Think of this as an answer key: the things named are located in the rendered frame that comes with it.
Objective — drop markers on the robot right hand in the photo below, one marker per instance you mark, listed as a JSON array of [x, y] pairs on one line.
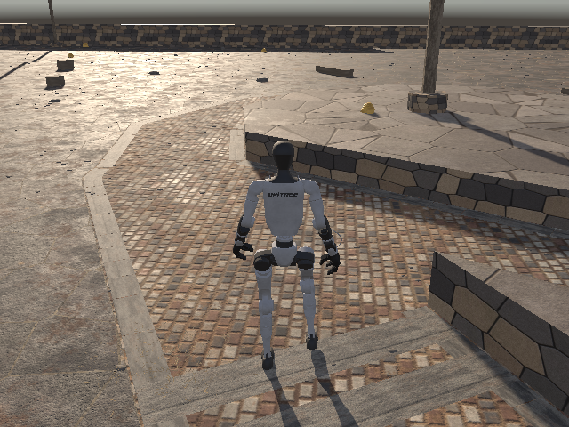
[[334, 260]]

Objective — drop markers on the left robot shin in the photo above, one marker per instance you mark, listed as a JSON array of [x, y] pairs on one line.
[[265, 330]]

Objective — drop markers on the right robot forearm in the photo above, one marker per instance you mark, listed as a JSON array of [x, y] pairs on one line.
[[327, 238]]

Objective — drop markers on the robot left upper arm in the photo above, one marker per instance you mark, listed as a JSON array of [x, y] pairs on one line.
[[255, 188]]

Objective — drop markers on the robot right foot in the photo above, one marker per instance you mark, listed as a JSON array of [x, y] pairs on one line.
[[311, 342]]

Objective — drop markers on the robot left hand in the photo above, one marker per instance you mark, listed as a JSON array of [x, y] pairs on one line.
[[246, 247]]

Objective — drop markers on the left robot forearm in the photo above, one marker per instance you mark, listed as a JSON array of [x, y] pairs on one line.
[[241, 233]]

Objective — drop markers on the robot right upper arm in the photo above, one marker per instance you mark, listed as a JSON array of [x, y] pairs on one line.
[[316, 203]]

